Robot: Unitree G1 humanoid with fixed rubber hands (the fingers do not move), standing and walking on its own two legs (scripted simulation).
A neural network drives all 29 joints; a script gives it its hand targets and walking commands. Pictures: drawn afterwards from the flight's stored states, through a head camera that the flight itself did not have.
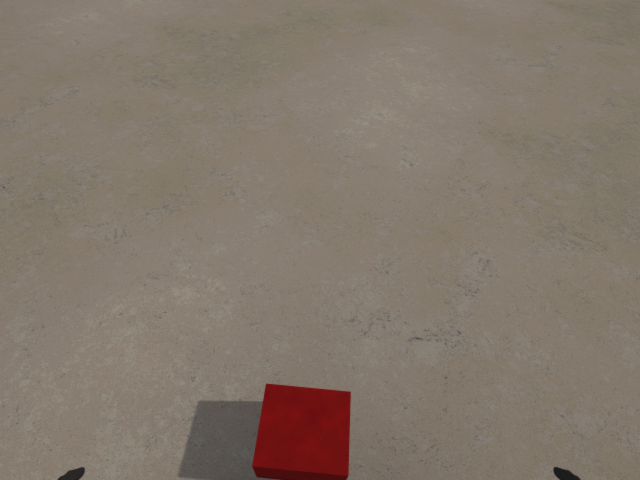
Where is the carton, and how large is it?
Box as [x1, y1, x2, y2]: [252, 384, 350, 479]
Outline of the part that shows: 266,384 252,464 256,475 260,477 280,479 345,479 347,477 348,472 350,392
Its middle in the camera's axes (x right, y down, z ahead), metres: -0.04 +0.53 +1.07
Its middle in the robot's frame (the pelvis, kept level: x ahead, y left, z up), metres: +0.36 +0.02 -0.69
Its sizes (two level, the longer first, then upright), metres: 0.236 0.203 0.152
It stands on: the floor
